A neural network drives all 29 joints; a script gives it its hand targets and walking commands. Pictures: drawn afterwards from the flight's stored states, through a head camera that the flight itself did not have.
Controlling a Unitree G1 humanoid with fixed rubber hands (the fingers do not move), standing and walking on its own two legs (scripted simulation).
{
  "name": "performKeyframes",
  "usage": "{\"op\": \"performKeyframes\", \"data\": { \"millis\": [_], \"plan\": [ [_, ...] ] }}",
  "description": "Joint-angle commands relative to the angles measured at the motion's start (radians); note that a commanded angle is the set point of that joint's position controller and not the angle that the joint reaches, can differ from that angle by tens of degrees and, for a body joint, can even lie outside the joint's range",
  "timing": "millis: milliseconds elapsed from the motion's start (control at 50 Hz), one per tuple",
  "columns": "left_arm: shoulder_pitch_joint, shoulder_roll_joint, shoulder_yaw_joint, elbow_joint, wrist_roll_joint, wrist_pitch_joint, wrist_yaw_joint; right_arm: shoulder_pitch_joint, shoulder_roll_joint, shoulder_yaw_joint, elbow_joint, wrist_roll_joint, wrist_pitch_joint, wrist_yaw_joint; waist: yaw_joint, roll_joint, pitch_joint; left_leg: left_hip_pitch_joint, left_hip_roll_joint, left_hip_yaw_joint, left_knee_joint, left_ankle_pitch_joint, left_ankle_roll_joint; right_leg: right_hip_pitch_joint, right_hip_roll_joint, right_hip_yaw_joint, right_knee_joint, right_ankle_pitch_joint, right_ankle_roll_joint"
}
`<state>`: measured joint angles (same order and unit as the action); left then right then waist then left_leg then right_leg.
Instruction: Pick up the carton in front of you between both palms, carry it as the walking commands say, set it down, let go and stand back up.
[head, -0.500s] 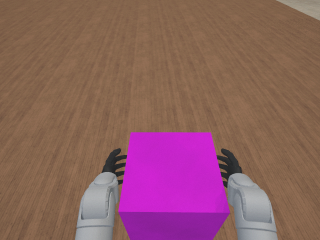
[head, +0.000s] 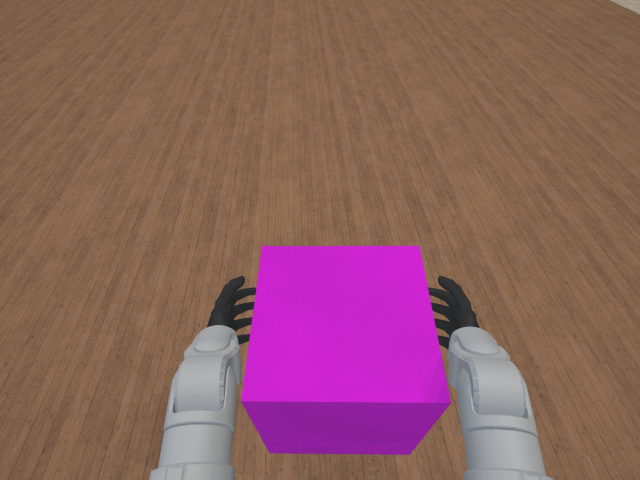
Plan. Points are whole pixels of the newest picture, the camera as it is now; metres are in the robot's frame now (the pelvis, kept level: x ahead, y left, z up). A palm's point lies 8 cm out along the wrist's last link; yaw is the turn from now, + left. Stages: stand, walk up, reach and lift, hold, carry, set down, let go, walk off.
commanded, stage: carry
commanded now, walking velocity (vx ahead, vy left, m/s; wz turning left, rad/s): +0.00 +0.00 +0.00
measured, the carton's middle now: (339, 356) +0.30 +0.00 -0.03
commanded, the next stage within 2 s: hold in 0.10 s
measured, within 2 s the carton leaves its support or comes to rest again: neither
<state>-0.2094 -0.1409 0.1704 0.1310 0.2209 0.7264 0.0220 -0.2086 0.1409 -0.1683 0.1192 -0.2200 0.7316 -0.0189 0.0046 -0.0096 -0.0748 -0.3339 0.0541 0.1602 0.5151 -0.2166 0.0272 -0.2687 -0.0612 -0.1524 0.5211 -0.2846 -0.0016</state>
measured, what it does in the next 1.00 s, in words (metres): lowers itself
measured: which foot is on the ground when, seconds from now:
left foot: down 0.00-1.00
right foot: down 0.00-1.00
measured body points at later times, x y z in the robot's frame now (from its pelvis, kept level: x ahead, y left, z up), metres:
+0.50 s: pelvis -0.05 -0.01 -0.01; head -0.03 +0.00 +0.44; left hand +0.31 +0.15 +0.02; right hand +0.31 -0.15 +0.02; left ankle +0.03 +0.10 -0.73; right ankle -0.01 -0.12 -0.73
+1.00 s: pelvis -0.06 -0.01 -0.11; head +0.17 +0.00 +0.28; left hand +0.38 +0.12 -0.19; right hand +0.37 -0.18 -0.17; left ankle +0.03 +0.10 -0.73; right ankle -0.01 -0.13 -0.73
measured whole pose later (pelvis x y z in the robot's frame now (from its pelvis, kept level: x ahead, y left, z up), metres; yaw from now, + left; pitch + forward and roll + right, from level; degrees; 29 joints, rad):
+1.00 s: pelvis -0.06 -0.01 -0.11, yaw +0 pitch +31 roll -1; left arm -0.74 -0.06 0.38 0.57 0.21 0.20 0.02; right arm -0.70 0.12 -0.43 0.50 -0.20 0.22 -0.04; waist -0.06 -0.01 -0.03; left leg -1.35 -0.04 -0.03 1.14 -0.32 0.01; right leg -1.29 0.05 0.01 1.18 -0.43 0.00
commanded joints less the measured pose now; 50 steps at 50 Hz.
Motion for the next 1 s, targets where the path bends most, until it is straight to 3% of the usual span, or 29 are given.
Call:
{"op": "performKeyframes", "data": {
  "millis": [0, 80, 100, 140, 180, 200, 220, 280, 320, 340, 360, 420, 460, 500, 520, 540, 580, 680, 700, 720, 740, 760, 780, 840, 860, 880, 920, 940, 980],
  "plan": [
    [-0.427, -0.825, -0.539, -0.034, -0.211, -0.017, -0.21, -0.403, 0.804, 0.51, -0.034, 0.191, -0.016, 0.196, -0.003, 0.009, -0.24, 0.122, 0.11, -0.13, -0.06, 0.161, 0.008, 0.038, -0.093, 0.11, -0.076, 0.178, -0.02],
    [-0.436, -0.82, -0.525, -0.039, -0.2, -0.017, -0.206, -0.461, 0.834, 0.533, -0.053, 0.222, -0.022, 0.2, -0.007, -0.007, -0.236, 0.121, 0.108, -0.132, -0.075, 0.167, 0.011, 0.039, -0.094, 0.105, -0.082, 0.164, -0.017],
    [-0.331, -0.886, -0.535, -0.067, -0.212, -0.017, -0.209, -0.356, 0.852, 0.517, -0.107, 0.194, -0.017, 0.201, -0.025, -0.036, -0.219, 0.361, -0.135, -0.235, -0.091, 0.46, 0.0, 0.18, 0.14, 0.236, -0.13, 0.444, -0.028],
    [-0.328, -0.85, -0.553, -0.127, -0.222, -0.03, -0.207, -0.36, 0.818, 0.541, -0.155, 0.216, -0.038, 0.2, -0.004, 0.044, -0.269, 0.423, -0.115, -0.283, -0.09, 0.568, -0.017, 0.191, 0.14, 0.269, -0.162, 0.484, -0.026],
    [-0.34, -0.824, -0.536, -0.111, -0.19, -0.036, -0.196, -0.343, 0.812, 0.512, -0.099, 0.189, -0.036, 0.191, -0.011, -0.001, -0.22, 0.456, -0.118, -0.262, -0.102, 0.508, -0.023, 0.193, 0.143, 0.258, -0.164, 0.44, -0.02],
    [-0.329, -0.824, -0.473, -0.048, -0.145, -0.03, -0.188, -0.358, 0.803, 0.487, -0.051, 0.174, -0.029, 0.201, 0.015, 0.061, -0.138, 0.419, -0.118, -0.252, -0.131, 0.381, -0.026, 0.13, 0.137, 0.244, -0.179, 0.311, -0.022],
    [-0.367, -0.811, -0.457, -0.032, -0.137, -0.037, -0.183, -0.411, 0.816, 0.49, -0.047, 0.166, -0.034, 0.207, 0.015, 0.009, -0.097, 0.422, -0.108, -0.249, -0.129, 0.339, -0.023, 0.1, 0.152, 0.236, -0.179, 0.246, -0.017],
    [-0.635, -0.833, -0.464, -0.01, -0.162, -0.067, -0.205, -0.562, 0.823, 0.372, 0.064, 0.119, -0.074, 0.21, -0.035, 0.017, -0.078, 0.389, -0.105, -0.249, -0.117, 0.098, -0.008, 0.053, 0.141, 0.251, -0.168, 0.059, -0.043],
    [-0.713, -0.833, -0.361, 0.151, -0.118, -0.084, -0.23, -0.664, 0.836, 0.271, 0.192, 0.074, -0.098, 0.225, -0.06, -0.007, -0.019, 0.355, -0.108, -0.237, -0.096, -0.055, 0.002, -0.013, 0.138, 0.235, -0.157, -0.07, -0.054],
    [-0.824, -0.822, -0.331, 0.194, -0.1, -0.112, -0.237, -0.766, 0.844, 0.235, 0.262, 0.069, -0.124, 0.224, -0.044, 0.029, -0.014, 0.327, -0.113, -0.249, -0.072, -0.168, 0.003, -0.021, 0.125, 0.245, -0.139, -0.119, -0.063],
    [-0.897, -0.836, -0.288, 0.272, -0.091, -0.127, -0.245, -0.801, 0.857, 0.165, 0.353, 0.02, -0.143, 0.227, -0.087, 0.0, 0.026, 0.298, -0.117, -0.246, -0.061, -0.215, 0.001, -0.077, 0.125, 0.24, -0.132, -0.18, -0.067],
    [-0.962, -0.78, -0.14, 0.43, -0.007, -0.194, -0.247, -0.886, 0.801, -0.007, 0.52, -0.075, -0.2, 0.219, -0.057, 0.017, 0.034, 0.186, -0.116, -0.243, -0.016, -0.249, 0.0, -0.036, 0.126, 0.224, -0.062, -0.172, -0.063],
    [-0.975, -0.749, -0.039, 0.518, 0.038, -0.238, -0.236, -0.953, 0.723, -0.082, 0.539, -0.119, -0.248, 0.201, -0.082, 0.025, 0.038, 0.148, -0.125, -0.239, 0.014, -0.239, -0.005, -0.069, 0.134, 0.223, -0.047, -0.191, -0.057],
    [-0.926, -0.663, 0.078, 0.593, 0.111, -0.259, -0.225, -0.974, 0.637, -0.166, 0.559, -0.168, -0.275, 0.178, -0.058, 0.019, 0.049, 0.061, -0.132, -0.237, 0.034, -0.308, -0.004, -0.081, 0.15, 0.208, 0.012, -0.201, -0.046],
    [-0.962, -0.647, 0.098, 0.596, 0.117, -0.273, -0.21, -0.976, 0.62, -0.203, 0.563, -0.186, -0.29, 0.173, -0.086, 0.021, 0.034, 0.051, -0.138, -0.234, 0.05, -0.278, -0.006, -0.133, 0.157, 0.207, 0.032, -0.181, -0.047],
    [-0.991, -0.612, 0.115, 0.615, 0.119, -0.299, -0.206, -0.998, 0.579, -0.251, 0.578, -0.199, -0.302, 0.166, -0.074, 0.024, 0.021, 0.004, -0.133, -0.247, 0.068, -0.279, -0.013, -0.127, 0.159, 0.204, 0.052, -0.177, -0.051],
    [-0.937, -0.607, 0.117, 0.611, 0.133, -0.338, -0.192, -0.989, 0.57, -0.211, 0.544, -0.184, -0.345, 0.163, -0.048, 0.053, -0.019, -0.04, -0.134, -0.242, 0.111, -0.161, -0.005, -0.192, 0.154, 0.213, 0.086, -0.123, -0.042],
    [-0.966, -0.577, 0.079, 0.58, 0.131, -0.46, -0.164, -0.912, 0.616, -0.196, 0.587, -0.179, -0.453, 0.18, -0.067, 0.053, -0.2, -0.135, -0.157, -0.238, 0.25, 0.016, -0.017, -0.435, 0.182, 0.191, 0.235, 0.003, -0.019],
    [-0.973, -0.575, 0.084, 0.589, 0.136, -0.48, -0.157, -0.98, 0.627, -0.142, 0.564, -0.146, -0.478, 0.186, -0.018, 0.064, -0.269, -0.166, -0.171, -0.231, 0.289, 0.037, -0.017, -0.461, 0.178, 0.185, 0.269, 0.005, -0.016],
    [-0.976, -0.622, 0.024, 0.574, 0.096, -0.514, -0.161, -0.955, 0.66, -0.094, 0.537, -0.124, -0.509, 0.189, -0.063, 0.025, -0.343, -0.187, -0.171, -0.228, 0.33, 0.075, -0.014, -0.474, 0.184, 0.19, 0.299, 0.052, -0.011],
    [-1.022, -0.65, -0.058, 0.522, 0.069, -0.55, -0.166, -0.971, 0.741, -0.012, 0.551, -0.082, -0.535, 0.198, -0.038, 0.01, -0.439, -0.168, -0.175, -0.237, 0.369, 0.158, -0.016, -0.505, 0.189, 0.181, 0.339, 0.115, 0.0],
    [-1.015, -0.721, -0.114, 0.529, 0.035, -0.569, -0.168, -1.016, 0.756, 0.074, 0.479, -0.047, -0.566, 0.207, -0.045, 0.041, -0.56, -0.173, -0.186, -0.237, 0.406, 0.242, -0.016, -0.497, 0.192, 0.189, 0.375, 0.188, 0.003],
    [-1.014, -0.763, -0.163, 0.52, 0.022, -0.59, -0.171, -1.072, 0.771, 0.162, 0.415, 0.007, -0.585, 0.207, -0.042, -0.009, -0.676, -0.169, -0.183, -0.239, 0.455, 0.328, -0.009, -0.546, 0.201, 0.18, 0.408, 0.258, 0.021],
    [-1.121, -0.833, -0.345, 0.396, -0.083, -0.61, -0.16, -1.131, 0.815, 0.345, 0.301, 0.122, -0.602, 0.176, -0.074, -0.01, -1.18, -0.137, -0.206, -0.225, 0.589, 0.497, -0.012, -0.465, 0.212, 0.18, 0.521, 0.449, 0.029],
    [-1.102, -0.842, -0.405, 0.349, -0.114, -0.599, -0.155, -1.159, 0.808, 0.401, 0.238, 0.168, -0.601, 0.17, -0.049, 0.002, -1.288, -0.114, -0.203, -0.23, 0.618, 0.556, -0.014, -0.479, 0.212, 0.178, 0.552, 0.47, 0.031],
    [-1.076, -0.824, -0.427, 0.343, -0.125, -0.585, -0.147, -1.114, 0.816, 0.422, 0.25, 0.155, -0.582, 0.163, -0.07, -0.021, -1.349, -0.148, -0.202, -0.221, 0.64, 0.52, -0.016, -0.493, 0.212, 0.179, 0.576, 0.47, 0.033],
    [-1.032, -0.805, -0.371, 0.436, -0.093, -0.543, -0.164, -1.001, 0.8, 0.383, 0.331, 0.126, -0.541, 0.158, -0.1, 0.009, -1.07, -0.323, -0.206, -0.212, 0.625, 0.336, -0.02, -0.643, 0.209, 0.169, 0.566, 0.325, 0.05],
    [-1.031, -0.786, -0.313, 0.5, -0.073, -0.523, -0.183, -1.0, 0.846, 0.319, 0.444, 0.106, -0.51, 0.165, -0.057, 0.002, -0.927, -0.418, -0.209, -0.199, 0.61, 0.201, -0.014, -0.722, 0.203, 0.18, 0.55, 0.188, 0.049],
    [-1.094, -0.805, -0.297, 0.522, -0.049, -0.491, -0.206, -0.997, 0.858, 0.228, 0.49, 0.057, -0.486, 0.186, -0.107, 0.059, -0.781, -0.563, -0.213, -0.189, 0.611, 0.014, -0.022, -0.789, 0.206, 0.177, 0.568, 0.014, 0.03]
  ]
}}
